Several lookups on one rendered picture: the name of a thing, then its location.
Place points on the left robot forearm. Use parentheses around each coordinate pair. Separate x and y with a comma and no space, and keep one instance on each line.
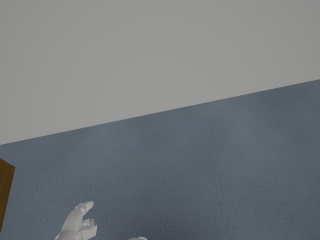
(67,235)

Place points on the robot left hand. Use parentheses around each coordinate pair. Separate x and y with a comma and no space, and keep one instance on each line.
(86,229)

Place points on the cupboard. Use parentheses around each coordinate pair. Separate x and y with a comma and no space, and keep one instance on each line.
(6,177)

